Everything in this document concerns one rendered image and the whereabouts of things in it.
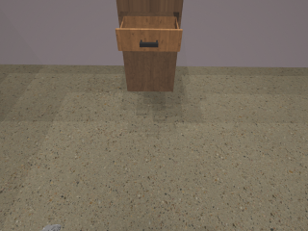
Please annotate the cabinet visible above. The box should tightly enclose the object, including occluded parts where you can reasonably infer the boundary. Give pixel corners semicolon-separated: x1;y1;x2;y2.
116;0;184;92

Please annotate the drawer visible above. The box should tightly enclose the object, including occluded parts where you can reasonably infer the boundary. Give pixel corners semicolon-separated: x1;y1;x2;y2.
115;15;183;52

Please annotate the handle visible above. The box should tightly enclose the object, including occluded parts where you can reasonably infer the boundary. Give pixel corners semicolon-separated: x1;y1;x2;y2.
140;39;159;48

